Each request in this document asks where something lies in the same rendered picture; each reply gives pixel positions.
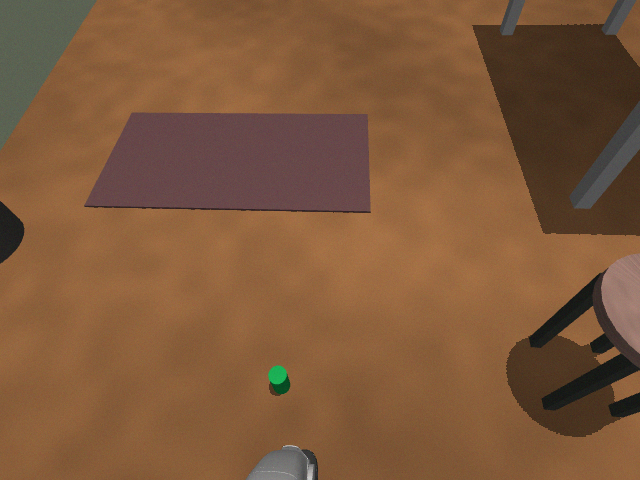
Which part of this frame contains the stool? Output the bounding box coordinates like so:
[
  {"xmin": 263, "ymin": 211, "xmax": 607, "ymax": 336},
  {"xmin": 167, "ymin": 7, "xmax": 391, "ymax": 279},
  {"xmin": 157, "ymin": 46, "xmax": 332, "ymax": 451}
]
[{"xmin": 529, "ymin": 253, "xmax": 640, "ymax": 418}]

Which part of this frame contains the left robot foot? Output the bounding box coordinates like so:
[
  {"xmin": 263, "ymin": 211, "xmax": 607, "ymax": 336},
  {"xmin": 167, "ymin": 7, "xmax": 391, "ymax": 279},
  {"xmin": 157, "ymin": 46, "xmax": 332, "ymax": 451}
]
[{"xmin": 302, "ymin": 449, "xmax": 318, "ymax": 480}]

